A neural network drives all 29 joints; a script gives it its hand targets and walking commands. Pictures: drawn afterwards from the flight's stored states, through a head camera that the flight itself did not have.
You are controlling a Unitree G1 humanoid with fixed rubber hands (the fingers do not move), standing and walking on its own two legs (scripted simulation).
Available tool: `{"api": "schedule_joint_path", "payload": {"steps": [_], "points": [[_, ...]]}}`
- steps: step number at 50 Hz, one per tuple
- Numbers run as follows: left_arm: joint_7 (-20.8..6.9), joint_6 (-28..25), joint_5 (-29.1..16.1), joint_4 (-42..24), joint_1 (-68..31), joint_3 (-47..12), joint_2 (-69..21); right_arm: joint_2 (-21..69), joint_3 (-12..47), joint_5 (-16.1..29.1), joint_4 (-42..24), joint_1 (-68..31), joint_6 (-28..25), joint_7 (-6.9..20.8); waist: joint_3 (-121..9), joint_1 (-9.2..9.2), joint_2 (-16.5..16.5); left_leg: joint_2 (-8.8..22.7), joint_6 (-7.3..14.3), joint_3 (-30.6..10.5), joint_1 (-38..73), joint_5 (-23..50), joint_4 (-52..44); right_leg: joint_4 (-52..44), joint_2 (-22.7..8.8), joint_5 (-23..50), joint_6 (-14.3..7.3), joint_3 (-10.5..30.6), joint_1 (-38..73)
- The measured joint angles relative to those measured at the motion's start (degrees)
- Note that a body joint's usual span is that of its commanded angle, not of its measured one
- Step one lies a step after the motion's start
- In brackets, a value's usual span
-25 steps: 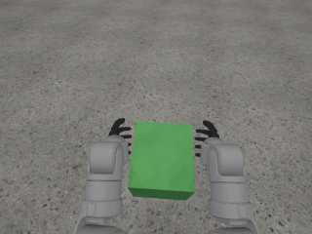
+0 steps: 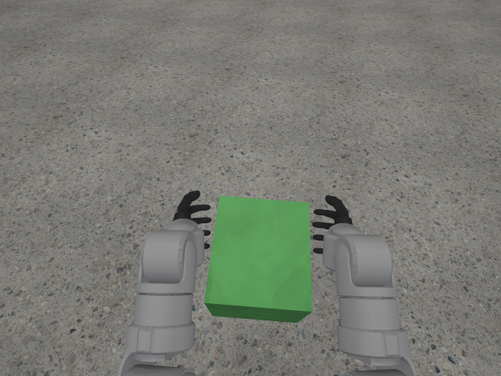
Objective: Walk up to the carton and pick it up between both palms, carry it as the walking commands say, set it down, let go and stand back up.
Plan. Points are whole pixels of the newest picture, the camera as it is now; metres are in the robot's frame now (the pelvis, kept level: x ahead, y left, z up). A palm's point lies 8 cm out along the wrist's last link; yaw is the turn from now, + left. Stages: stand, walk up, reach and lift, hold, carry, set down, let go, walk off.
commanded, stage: carry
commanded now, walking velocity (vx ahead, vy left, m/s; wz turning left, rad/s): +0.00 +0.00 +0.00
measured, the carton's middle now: (259, 261) +0.32 +0.00 -0.01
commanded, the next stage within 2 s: none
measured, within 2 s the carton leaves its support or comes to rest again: neither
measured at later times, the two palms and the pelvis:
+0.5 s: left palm (208, 233) +0.31 +0.08 +0.08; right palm (357, 248) +0.29 -0.15 +0.08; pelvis +0.00 -0.01 -0.02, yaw -5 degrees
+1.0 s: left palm (296, 233) +0.31 -0.05 +0.09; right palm (459, 297) +0.22 -0.27 +0.07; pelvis -0.03 -0.05 -0.01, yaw -23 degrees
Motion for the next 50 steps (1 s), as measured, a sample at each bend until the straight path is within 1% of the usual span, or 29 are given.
{"api": "schedule_joint_path", "payload": {"steps": [12,17,22,27,28,30,32,34,36,37,39,40,41,43,45,46,47,48,49,50], "points": [[0.07,0.19,-0.09,-0.55,0.23,-0.07,0.09,-0.05,0.28,0.07,-0.27,0.13,0.25,0.15,-0.03,0.16,-0.09,0.05,0.02,0.3,-0.09,-0.09,0.16,0.18,0.05,0.03,0.08,0.29,-0.23],[2.51,1.21,-0.58,-0.85,-0.77,0.72,-0.28,0.6,0.16,-0.42,0.67,-1.5,1.03,-0.62,0.26,0.68,-0.48,0.64,-0.15,1.65,-1.02,-1.27,2.24,2.88,0.61,-0.82,-0.02,1.58,-2.1],[5.13,2.13,-1.29,-0.22,-2.56,2.22,-1.0,1.3,-0.29,-1.01,1.86,-3.23,1.88,-1.95,1.25,1.18,-0.34,2.24,-0.71,3.27,-2.17,-3.68,6.2,7.06,2.15,-2.5,-0.69,3.04,-4.32],[5.96,2.16,-1.37,1.41,-4.62,3.53,-1.8,1.53,-1.3,-1.26,1.95,-3.9,2.31,-2.69,2.66,1.02,0.83,4.93,-2.29,4.01,-3.18,-6.01,9.85,9.28,4.67,-3.48,-2.08,3.51,-5.5],[5.91,2.0,-1.16,1.76,-5.08,3.63,-1.98,1.52,-1.65,-1.1,1.75,-3.92,2.24,-2.88,2.88,0.79,0.67,5.19,-3.12,3.97,-3.71,-7.05,10.5,9.19,5.02,-3.31,-2.34,3.62,-5.87],[5.4,1.48,-0.65,2.11,-5.58,3.54,-2.19,1.6,-2.46,-0.55,1.34,-4.12,1.91,-3.53,3.47,0.3,-0.14,4.35,-4.79,2.6,-4.36,-10.74,11.15,8.06,5.48,-2.21,-2.63,4.37,-6.49],[4.21,1.06,-0.03,1.67,-5.56,3.54,-2.18,1.83,-3.02,0.15,0.88,-4.69,1.72,-4.56,4.13,-0.43,-0.94,3.33,-5.59,1.43,-3.91,-11.93,9.34,5.68,6.0,-0.23,-2.67,5.53,-6.75],[2.82,0.65,0.62,0.6,-5.24,3.77,-2.07,2.09,-3.11,0.83,0.48,-5.32,1.38,-5.47,5.09,-1.28,-2.47,2.79,-4.92,2.56,-2.98,-7.57,5.48,3.03,6.09,1.99,-2.42,7.14,-6.53],[1.58,0.59,0.96,-1.14,-4.39,3.67,-1.74,2.28,-2.83,1.28,-0.16,-5.71,1.25,-5.74,5.71,-2.13,-3.57,2.65,-3.22,4.16,-1.53,-0.26,1.37,1.44,6.17,3.33,-1.86,8.41,-6.25],[0.89,0.54,0.94,-2.05,-3.77,3.52,-1.49,2.3,-2.55,1.41,-0.61,-5.74,1.24,-5.73,5.74,-2.35,-3.38,3.06,-2.54,4.75,-1.37,0.47,1.09,3.43,6.14,-0.15,-1.4,7.75,-7.03],[-0.29,0.37,0.53,-3.89,-2.47,3.43,-0.99,2.2,-1.61,1.53,-1.58,-5.42,1.09,-5.21,5.83,-1.91,-1.94,5.01,-2.2,6.01,-0.89,-0.99,1.5,13.19,5.71,-10.73,-0.43,3.97,-9.14],[-0.64,0.38,0.33,-4.52,-2.08,3.48,-0.83,2.07,-1.15,1.24,-1.95,-5.08,1.0,-4.37,5.85,-1.46,-1.28,6.09,-2.41,6.64,-0.44,-1.59,1.45,17.12,5.19,-13.24,0.0,2.23,-9.47],[-0.68,0.53,0.1,-5.03,-1.85,3.5,-0.72,1.91,-0.8,0.8,-2.33,-4.64,0.96,-3.25,5.71,-0.92,-0.7,7.18,-2.78,7.24,-0.07,-1.93,1.36,19.14,4.57,-14.05,0.35,0.87,-9.16],[0.09,1.07,-0.42,-5.91,-1.64,3.24,-0.63,1.56,-0.46,-0.14,-3.17,-3.76,1.07,-0.58,5.07,0.16,0.48,9.39,-3.7,8.27,0.17,-2.46,1.81,18.26,3.57,-13.79,0.91,-0.85,-6.92],[1.41,1.48,-0.76,-6.51,-1.74,2.87,-0.66,1.26,-0.26,-0.94,-4.0,-3.0,1.16,1.94,4.33,1.08,1.52,11.64,-4.73,9.12,-0.08,-3.61,3.63,12.66,3.09,-11.17,1.29,-2.06,-2.93],[2.05,1.68,-0.87,-6.61,-2.01,2.7,-0.77,1.11,-0.12,-1.28,-4.34,-2.64,1.17,2.7,3.87,1.48,1.71,12.59,-5.32,9.52,-0.4,-4.57,5.22,8.23,2.87,-8.05,1.36,-2.52,-0.3],[2.67,1.79,-0.95,-6.47,-2.42,2.47,-0.95,0.94,-0.13,-1.59,-4.59,-2.34,1.12,3.19,3.26,1.77,1.85,13.55,-5.93,9.69,-1.23,-5.75,7.5,5.04,3.21,-6.99,0.37,-2.61,1.55],[2.95,1.37,-0.87,-5.8,-2.85,2.01,-1.15,0.77,-0.49,-1.85,-4.68,-2.06,0.72,3.48,2.98,2.08,2.42,14.18,-6.97,8.41,-2.78,-6.93,10.89,5.71,4.13,-8.13,-1.12,-2.52,0.86],[3.05,0.87,-0.76,-4.91,-3.16,1.44,-1.3,0.6,-0.9,-1.97,-4.65,-1.62,0.27,3.47,2.91,2.07,2.39,13.32,-7.9,6.18,-4.6,-10.28,14.78,7.07,4.48,-8.97,-2.38,-2.13,-0.15],[3.04,0.56,-0.74,-4.02,-3.3,0.88,-1.36,0.43,-1.15,-1.83,-4.53,-1.13,0.03,2.97,3.02,1.76,2.0,11.77,-8.47,4.09,-6.36,-13.39,18.56,7.77,4.48,-9.25,-3.21,-1.6,-0.78]]}}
